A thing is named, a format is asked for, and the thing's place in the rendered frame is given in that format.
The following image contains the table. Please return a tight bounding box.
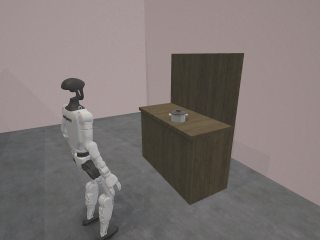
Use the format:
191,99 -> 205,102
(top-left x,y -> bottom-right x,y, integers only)
139,53 -> 244,205

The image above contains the robot left thigh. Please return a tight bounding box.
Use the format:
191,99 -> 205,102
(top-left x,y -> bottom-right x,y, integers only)
73,158 -> 98,194

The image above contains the left robot hand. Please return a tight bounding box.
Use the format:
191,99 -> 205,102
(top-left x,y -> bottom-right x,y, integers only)
71,149 -> 77,157

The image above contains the right robot shin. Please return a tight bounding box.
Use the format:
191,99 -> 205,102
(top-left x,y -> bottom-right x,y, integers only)
98,197 -> 114,236

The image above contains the left robot forearm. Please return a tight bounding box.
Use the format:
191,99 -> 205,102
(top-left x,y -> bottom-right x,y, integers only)
62,133 -> 76,151

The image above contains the robot left upper arm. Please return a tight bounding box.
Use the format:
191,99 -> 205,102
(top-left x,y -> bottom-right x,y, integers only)
61,104 -> 68,135

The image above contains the pot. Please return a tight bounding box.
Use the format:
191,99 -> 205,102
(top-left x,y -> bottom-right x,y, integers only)
169,113 -> 188,123

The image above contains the robot right upper arm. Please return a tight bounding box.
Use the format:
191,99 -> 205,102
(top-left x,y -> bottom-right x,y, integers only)
78,110 -> 95,152

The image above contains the lid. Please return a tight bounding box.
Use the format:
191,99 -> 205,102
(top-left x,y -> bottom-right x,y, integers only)
171,110 -> 186,115

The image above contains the right robot forearm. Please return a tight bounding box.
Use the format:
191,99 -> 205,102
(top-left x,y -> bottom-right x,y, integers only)
88,142 -> 111,178

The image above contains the right robot hand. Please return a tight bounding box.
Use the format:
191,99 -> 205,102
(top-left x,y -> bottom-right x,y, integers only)
104,173 -> 121,196

